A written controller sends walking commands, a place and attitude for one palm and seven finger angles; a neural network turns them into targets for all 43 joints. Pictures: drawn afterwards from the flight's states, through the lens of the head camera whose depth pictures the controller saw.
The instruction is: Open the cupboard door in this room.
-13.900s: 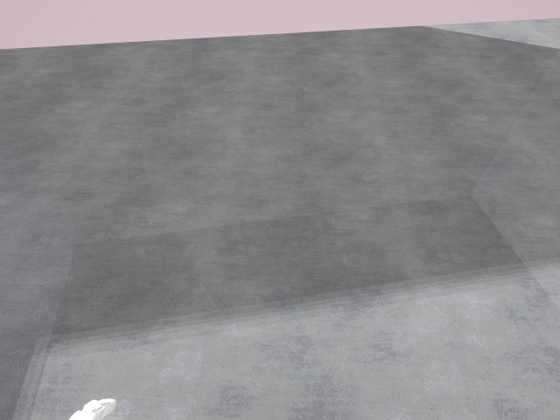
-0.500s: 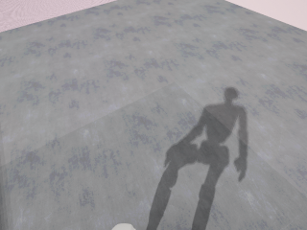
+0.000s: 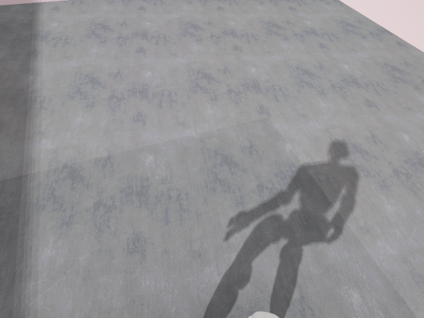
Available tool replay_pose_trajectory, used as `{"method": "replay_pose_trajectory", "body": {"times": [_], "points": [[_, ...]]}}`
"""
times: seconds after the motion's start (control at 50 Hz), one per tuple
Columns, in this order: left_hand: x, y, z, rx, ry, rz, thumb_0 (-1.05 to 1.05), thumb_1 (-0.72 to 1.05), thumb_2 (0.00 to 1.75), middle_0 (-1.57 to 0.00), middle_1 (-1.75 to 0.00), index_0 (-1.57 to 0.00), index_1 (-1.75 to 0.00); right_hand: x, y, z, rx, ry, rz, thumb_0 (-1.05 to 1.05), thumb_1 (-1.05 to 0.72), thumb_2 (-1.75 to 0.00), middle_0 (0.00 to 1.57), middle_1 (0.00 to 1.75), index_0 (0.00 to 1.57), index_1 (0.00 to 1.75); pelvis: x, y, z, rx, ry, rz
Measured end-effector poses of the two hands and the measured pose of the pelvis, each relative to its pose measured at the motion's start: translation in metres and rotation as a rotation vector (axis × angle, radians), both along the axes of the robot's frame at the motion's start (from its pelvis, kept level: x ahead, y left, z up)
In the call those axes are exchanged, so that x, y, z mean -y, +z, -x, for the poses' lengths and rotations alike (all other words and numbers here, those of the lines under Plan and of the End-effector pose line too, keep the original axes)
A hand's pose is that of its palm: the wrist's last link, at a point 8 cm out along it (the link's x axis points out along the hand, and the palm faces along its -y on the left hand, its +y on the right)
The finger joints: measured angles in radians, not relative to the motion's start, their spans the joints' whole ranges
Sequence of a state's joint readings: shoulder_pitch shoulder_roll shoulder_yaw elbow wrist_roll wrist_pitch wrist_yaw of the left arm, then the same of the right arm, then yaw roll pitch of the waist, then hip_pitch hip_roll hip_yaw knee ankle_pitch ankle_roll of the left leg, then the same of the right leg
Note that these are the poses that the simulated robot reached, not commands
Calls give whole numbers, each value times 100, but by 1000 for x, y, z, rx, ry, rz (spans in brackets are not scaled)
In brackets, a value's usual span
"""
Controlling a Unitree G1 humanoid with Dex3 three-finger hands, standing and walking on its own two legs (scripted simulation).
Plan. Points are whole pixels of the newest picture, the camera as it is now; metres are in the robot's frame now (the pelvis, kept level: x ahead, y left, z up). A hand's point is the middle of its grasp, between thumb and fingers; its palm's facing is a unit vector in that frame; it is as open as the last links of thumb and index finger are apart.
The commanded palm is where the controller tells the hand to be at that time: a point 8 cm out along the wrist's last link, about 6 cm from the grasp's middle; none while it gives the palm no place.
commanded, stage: turn or walk to find it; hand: left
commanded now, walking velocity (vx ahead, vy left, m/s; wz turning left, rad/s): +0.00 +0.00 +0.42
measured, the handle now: out of the picture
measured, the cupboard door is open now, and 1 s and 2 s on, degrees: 0 0 0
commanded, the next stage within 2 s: none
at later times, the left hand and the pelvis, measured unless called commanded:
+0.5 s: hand out of the picture +0.00 +0.13 -0.15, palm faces +0.24 -0.93 -0.27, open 7.4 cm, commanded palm none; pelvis -0.03 -0.07 +0.00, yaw +14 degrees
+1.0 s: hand out of the picture -0.12 +0.19 -0.18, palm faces +0.47 -0.85 -0.24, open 7.4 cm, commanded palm none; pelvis -0.07 -0.02 +0.00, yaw +25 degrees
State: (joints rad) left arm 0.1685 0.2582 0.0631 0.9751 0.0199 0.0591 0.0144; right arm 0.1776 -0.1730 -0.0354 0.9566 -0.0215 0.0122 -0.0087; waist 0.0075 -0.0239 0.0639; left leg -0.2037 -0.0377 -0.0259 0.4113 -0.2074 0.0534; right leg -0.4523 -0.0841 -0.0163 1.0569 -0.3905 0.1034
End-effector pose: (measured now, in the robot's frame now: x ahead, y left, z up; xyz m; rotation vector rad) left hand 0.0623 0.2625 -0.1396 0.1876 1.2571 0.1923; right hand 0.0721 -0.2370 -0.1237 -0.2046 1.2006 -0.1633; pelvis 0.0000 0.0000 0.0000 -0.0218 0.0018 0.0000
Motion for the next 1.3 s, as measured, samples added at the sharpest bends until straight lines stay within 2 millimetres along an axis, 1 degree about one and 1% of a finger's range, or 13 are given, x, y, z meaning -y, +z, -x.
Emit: {"method": "replay_pose_trajectory", "body": {"times": [0.14, 0.22, 0.36, 0.5, 0.58, 0.64, 0.76, 0.82, 0.92, 1.02, 1.1, 1.2, 1.3], "points": [[28, 13, -27, 104, -16, -18, 1, 91, 90, -19, -30, -20, -30, 20, -20, 42, -97, -18, -34, 1, -91, -90, 20, 30, 20, 30, 20, -4, 10, -3, 56, -19], [52, 18, -29, 166, -14, -40, 1, 91, 90, -19, -30, -20, -30, 42, -38, 59, -142, -17, -61, 1, -91, -90, 20, 30, 20, 30, 41, -13, 16, -6, 87, -42], [79, 30, 19, 140, 68, -57, 1, 90, 90, -20, -30, -21, -30, 73, -41, 59, -178, 36, -70, 1, -91, -90, 20, 30, 20, 30, 62, -6, 25, 19, 166, -63], [90, 23, 78, 71, 192, -37, 1, 90, 90, -20, -30, -21, -30, 83, -35, 45, -202, 127, -39, 1, -91, -90, 19, 30, 20, 30, 69, -3, 31, 15, 243, -60], [88, 14, 117, 11, 263, -25, 1, 91, 90, -20, -30, -21, -30, 75, -30, 26, -197, 192, -14, 1, -91, -90, 19, 30, 20, 30, 66, -4, 35, 7, 282, -56], [83, 6, 148, -37, 313, -10, 1, 91, 90, -20, -30, -21, -30, 60, -27, 5, -164, 251, 1, 1, -91, -90, 19, 30, 20, 30, 59, -6, 41, 0, 309, -50], [61, -20, 209, -116, 416, 28, 1, 90, 90, -20, -30, -21, -30, 9, -19, -41, -20, 377, 27, 1, -91, -90, 19, 30, 20, 30, 35, -19, 56, -1, 366, -24], [51, -23, 226, -156, 444, 35, 1, 91, 90, -20, -30, -20, -30, -16, -8, -52, 37, 421, 20, 1, -91, -90, 19, 30, 20, 30, 28, -16, 60, 7, 374, -24], [38, -11, 224, -112, 470, 35, 1, 91, 90, -19, -30, -20, -30, -38, 4, -53, 57, 465, 12, 0, -91, -90, 20, 30, 20, 30, 21, -4, 64, 10, 415, 1], [30, -3, 204, -28, 469, 9, 1, 91, 90, -19, -30, -20, -30, -41, 1, -45, 41, 477, -9, 0, -91, -90, 20, 30, 20, 30, 23, -1, 67, 9, 444, -5], [31, 4, 183, 29, 459, -16, 1, 91, 90, -19, -30, -20, -30, -27, -8, -32, 0, 468, -20, 0, -91, -90, 20, 30, 20, 30, 33, -3, 68, 8, 473, -15], [46, 13, 157, 100, 446, -54, 1, 91, 90, -19, -30, -20, -30, 5, -28, -16, -81, 457, -30, 1, -91, -90, 20, 30, 20, 30, 53, -9, 66, -3, 512, -32], [75, 21, 158, 131, 461, -91, 0, 90, 90, -20, -30, -20, -30, 36, -45, -14, -148, 464, -36, 1, -91, -90, 20, 30, 20, 30, 75, -14, 63, 1, 565, -50]]}}
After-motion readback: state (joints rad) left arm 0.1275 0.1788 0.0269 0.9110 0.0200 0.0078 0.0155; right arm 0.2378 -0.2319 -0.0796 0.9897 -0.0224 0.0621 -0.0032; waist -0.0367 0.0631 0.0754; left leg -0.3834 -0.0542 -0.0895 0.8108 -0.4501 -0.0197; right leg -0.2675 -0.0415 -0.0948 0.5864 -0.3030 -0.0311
